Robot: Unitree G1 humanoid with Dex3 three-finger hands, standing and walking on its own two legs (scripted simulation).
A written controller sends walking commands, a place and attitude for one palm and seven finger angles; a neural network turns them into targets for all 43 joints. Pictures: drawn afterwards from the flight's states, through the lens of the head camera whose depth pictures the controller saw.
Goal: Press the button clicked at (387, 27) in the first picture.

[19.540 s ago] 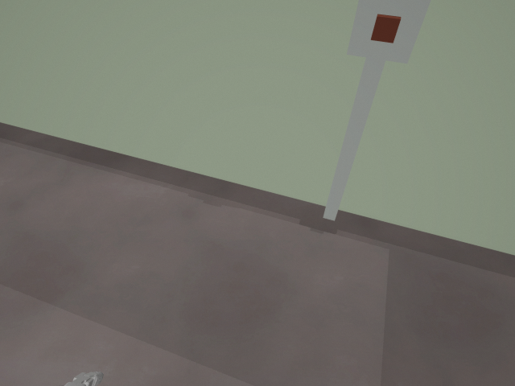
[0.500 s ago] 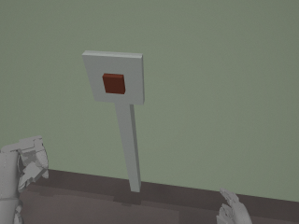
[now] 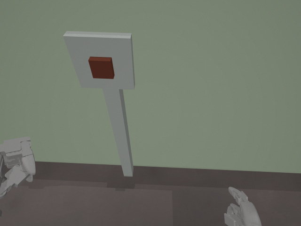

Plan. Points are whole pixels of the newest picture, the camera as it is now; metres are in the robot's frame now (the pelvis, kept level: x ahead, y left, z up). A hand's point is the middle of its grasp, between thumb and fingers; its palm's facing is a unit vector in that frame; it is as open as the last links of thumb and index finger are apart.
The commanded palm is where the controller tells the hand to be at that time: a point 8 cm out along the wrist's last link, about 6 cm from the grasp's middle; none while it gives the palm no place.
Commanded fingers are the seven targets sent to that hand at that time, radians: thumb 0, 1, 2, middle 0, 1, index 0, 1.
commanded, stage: step back with the hand held close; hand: left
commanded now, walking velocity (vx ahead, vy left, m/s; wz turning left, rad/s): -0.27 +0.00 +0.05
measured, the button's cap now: (102, 67) +0.51 +0.19 +0.15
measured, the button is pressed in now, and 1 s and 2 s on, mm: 0 0 0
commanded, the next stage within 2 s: stop stepping back and stand still in 0.86 s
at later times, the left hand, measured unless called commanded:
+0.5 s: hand out of the picture +0.12 +0.27 +0.17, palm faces +0.41 -0.79 -0.46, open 3.1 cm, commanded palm +0.06 +0.30 +0.18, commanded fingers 0.00 0.90 0.90 -1.30 -1.50 -1.30 -1.50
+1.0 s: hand out of the picture +0.02 +0.25 +0.16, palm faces +0.36 -0.84 -0.41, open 3.1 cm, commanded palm -0.06 +0.29 +0.18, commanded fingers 0.00 0.90 0.90 -1.30 -1.50 -1.30 -1.50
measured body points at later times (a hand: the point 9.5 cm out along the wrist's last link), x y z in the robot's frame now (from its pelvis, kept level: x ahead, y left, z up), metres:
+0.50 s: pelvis -0.06 +0.01 -0.01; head -0.04 +0.04 +0.44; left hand +0.10 +0.31 +0.19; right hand +0.12 -0.21 -0.08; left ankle +0.04 +0.07 -0.74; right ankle -0.12 -0.13 -0.73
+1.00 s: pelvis -0.18 +0.00 -0.01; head -0.16 +0.03 +0.44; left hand -0.01 +0.29 +0.18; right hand +0.00 -0.24 -0.07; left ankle -0.13 +0.12 -0.74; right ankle -0.16 -0.12 -0.73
